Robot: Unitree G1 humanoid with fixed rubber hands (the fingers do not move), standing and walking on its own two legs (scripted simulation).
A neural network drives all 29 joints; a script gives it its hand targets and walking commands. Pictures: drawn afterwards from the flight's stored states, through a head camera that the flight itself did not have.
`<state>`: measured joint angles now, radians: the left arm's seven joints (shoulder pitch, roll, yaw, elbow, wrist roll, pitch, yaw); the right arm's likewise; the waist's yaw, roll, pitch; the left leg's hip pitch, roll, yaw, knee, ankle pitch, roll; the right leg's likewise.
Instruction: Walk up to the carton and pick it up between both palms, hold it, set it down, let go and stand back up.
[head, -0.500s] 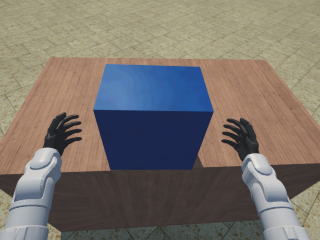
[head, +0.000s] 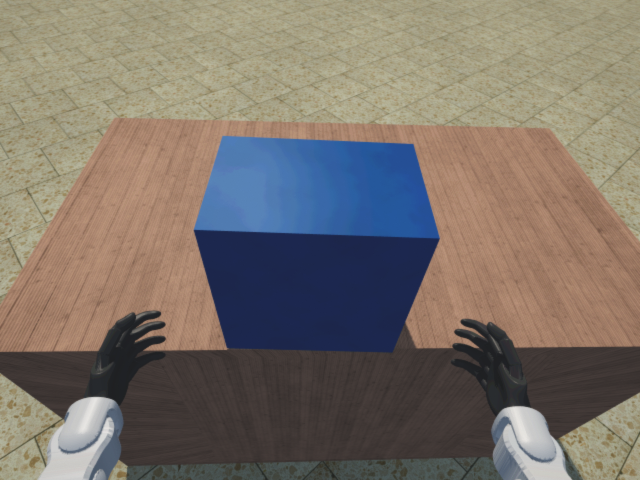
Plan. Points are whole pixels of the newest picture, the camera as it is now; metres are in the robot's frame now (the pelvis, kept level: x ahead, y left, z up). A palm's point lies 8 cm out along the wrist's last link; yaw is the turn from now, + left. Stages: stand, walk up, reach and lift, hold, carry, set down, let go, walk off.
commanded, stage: set down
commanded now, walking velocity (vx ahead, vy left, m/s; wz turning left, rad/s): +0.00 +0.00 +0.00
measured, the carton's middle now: (314, 252) +0.41 +0.03 +0.06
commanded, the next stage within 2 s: let go in 1.02 s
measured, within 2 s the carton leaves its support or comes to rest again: neither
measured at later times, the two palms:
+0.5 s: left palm (127, 432) +0.18 +0.24 -0.03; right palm (504, 441) +0.19 -0.22 -0.03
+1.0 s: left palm (141, 468) +0.16 +0.23 -0.08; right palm out of the picture +0.15 -0.22 -0.08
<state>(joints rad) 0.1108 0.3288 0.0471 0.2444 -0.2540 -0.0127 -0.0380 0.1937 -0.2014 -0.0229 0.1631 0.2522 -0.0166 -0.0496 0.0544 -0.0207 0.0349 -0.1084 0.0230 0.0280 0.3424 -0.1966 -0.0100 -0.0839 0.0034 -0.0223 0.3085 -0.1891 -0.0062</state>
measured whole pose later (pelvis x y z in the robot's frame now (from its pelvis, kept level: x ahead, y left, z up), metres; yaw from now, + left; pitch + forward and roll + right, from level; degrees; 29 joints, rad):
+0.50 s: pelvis +0.01 +0.00 +0.00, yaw -1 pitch -4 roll +0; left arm 0.24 0.28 0.02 0.33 -0.16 0.02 -0.03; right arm 0.27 -0.18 0.00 0.37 0.14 -0.09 -0.03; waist 0.05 -0.01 0.05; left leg -0.06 0.03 0.04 0.33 -0.21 -0.02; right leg -0.04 0.01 -0.01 0.30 -0.20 -0.01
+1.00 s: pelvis +0.00 -0.01 +0.00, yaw -1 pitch -4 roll +0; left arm 0.22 0.24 0.01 0.50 -0.04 0.09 -0.02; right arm 0.21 -0.15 -0.01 0.64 0.01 -0.16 -0.01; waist 0.03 -0.01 0.08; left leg -0.06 0.04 0.04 0.35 -0.21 -0.02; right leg -0.05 0.02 -0.01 0.33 -0.21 -0.01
